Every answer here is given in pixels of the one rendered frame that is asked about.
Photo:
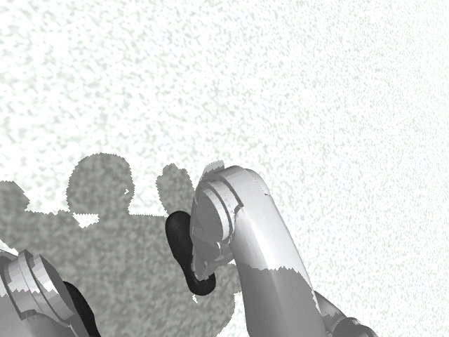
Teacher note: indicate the right robot foot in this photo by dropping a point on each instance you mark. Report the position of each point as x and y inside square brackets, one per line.
[177, 232]

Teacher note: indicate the left robot foot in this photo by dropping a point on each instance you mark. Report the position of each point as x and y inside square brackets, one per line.
[85, 312]

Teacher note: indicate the right robot arm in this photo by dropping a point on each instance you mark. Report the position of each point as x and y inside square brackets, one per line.
[351, 327]

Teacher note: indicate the right robot hand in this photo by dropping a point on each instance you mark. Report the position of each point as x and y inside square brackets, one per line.
[330, 313]

